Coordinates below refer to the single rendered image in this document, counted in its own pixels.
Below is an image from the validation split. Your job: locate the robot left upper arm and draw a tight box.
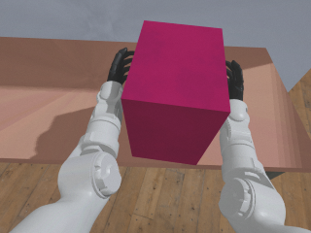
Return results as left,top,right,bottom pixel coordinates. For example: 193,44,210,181
9,151,121,233

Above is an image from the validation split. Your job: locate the table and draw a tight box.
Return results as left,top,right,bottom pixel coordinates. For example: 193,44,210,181
0,37,311,180

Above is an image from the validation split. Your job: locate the right robot hand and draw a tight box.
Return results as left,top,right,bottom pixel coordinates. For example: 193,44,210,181
225,60,244,101

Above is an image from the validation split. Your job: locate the robot right upper arm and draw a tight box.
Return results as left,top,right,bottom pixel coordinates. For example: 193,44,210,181
218,177,311,233

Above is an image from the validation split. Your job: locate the robot left forearm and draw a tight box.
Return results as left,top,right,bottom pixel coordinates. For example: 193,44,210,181
57,81,123,185

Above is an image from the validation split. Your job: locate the left robot hand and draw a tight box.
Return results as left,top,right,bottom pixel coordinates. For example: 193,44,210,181
107,47,135,85

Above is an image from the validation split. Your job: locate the robot right forearm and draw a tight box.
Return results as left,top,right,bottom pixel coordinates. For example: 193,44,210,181
219,99,277,191

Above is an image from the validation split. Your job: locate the carton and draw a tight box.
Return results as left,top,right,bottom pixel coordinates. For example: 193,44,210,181
121,20,231,165

